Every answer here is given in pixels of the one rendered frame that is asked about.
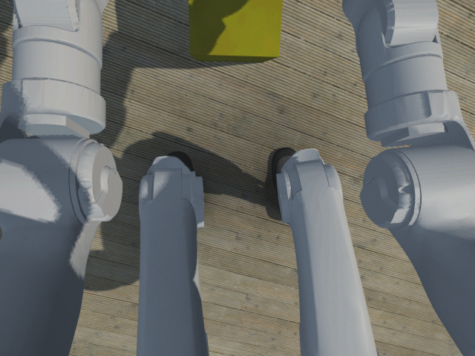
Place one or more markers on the robot left upper arm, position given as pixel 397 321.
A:
pixel 54 192

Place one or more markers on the robot right upper arm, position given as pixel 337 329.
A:
pixel 425 196

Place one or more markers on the robot right forearm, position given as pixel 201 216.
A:
pixel 400 53

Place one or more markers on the right robot shin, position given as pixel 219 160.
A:
pixel 312 154

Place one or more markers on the carton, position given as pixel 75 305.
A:
pixel 235 30

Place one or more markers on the robot left forearm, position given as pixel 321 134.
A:
pixel 57 62

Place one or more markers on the left robot thigh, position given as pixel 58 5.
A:
pixel 170 314

